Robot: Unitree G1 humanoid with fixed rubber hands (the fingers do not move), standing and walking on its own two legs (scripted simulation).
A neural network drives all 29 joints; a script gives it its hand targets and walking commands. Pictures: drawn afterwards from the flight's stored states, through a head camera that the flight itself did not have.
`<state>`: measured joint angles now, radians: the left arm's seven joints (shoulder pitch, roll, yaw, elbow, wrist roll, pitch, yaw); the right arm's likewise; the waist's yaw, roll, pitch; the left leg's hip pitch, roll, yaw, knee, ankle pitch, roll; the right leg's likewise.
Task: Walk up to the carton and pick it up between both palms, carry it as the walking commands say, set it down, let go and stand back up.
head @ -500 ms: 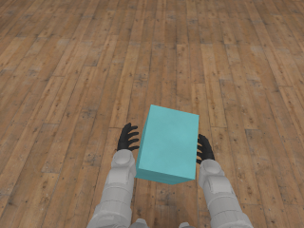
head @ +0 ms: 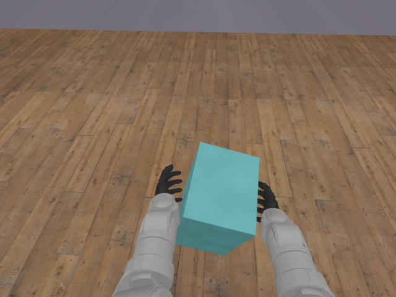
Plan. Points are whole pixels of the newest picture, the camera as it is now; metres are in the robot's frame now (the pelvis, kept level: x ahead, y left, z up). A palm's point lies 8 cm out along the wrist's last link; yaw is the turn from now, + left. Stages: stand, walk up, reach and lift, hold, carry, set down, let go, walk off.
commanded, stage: reach and lift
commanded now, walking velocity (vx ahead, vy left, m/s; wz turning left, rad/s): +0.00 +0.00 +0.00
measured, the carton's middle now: (212, 203) +0.38 +0.00 -0.06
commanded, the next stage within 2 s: hold in 1.68 s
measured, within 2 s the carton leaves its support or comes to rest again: neither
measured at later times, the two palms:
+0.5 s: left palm (160, 189) +0.33 +0.11 +0.07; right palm (276, 206) +0.30 -0.12 +0.05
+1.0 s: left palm (155, 193) +0.32 +0.12 +0.07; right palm (272, 205) +0.30 -0.11 +0.05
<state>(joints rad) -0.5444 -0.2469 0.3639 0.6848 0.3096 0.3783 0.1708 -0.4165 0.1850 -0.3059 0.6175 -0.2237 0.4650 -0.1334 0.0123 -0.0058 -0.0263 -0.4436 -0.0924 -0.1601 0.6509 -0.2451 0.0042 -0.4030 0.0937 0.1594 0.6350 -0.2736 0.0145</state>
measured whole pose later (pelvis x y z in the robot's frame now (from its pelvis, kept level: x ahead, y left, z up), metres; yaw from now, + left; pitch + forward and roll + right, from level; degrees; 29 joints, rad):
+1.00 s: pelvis +0.00 +0.01 +0.01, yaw +0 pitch -8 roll -1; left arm -0.54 -0.25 0.35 0.62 0.33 0.63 0.19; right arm -0.48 0.18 -0.28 0.61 -0.29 0.75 -0.10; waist 0.01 -0.01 -0.01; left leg -0.18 -0.09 -0.13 0.54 -0.22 0.02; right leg -0.14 0.07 0.16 0.52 -0.25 0.02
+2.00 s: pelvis +0.00 +0.00 +0.01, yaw -1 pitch -10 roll +0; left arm -0.49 -0.23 0.31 0.59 0.30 0.67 0.18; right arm -0.41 0.20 -0.25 0.55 -0.28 0.78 -0.12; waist 0.02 -0.01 -0.01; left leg -0.13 -0.07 -0.13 0.53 -0.22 0.01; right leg -0.10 0.07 0.13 0.52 -0.24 0.00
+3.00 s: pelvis +0.27 +0.06 +0.00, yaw +29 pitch +4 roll -1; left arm -0.45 -0.22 0.11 -0.02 0.10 1.16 0.26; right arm -0.34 0.13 -0.04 -0.13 -0.08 1.35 -0.25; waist 0.00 0.07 -0.09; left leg -0.26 -0.06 -0.06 0.86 -0.49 0.05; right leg -0.47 -0.08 -0.18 0.53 -0.07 -0.01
